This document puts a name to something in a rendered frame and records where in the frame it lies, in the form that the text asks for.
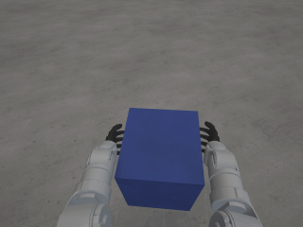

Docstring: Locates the right robot forearm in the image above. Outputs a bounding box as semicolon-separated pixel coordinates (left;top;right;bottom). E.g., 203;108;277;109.
204;141;262;224

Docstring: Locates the left robot hand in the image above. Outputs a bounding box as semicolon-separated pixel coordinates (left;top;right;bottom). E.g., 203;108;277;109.
105;124;124;155

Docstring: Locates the right robot hand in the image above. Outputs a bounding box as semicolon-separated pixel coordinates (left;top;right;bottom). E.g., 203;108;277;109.
199;121;220;153

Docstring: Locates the left robot forearm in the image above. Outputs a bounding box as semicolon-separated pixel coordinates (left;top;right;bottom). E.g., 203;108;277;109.
56;140;117;227

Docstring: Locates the robot left upper arm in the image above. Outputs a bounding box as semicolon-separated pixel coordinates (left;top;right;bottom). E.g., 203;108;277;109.
57;201;112;227

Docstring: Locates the robot right upper arm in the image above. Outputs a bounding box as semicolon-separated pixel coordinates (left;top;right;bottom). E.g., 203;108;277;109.
208;209;263;227

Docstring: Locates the carton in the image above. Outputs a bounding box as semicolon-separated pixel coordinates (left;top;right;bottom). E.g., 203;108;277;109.
115;108;205;211

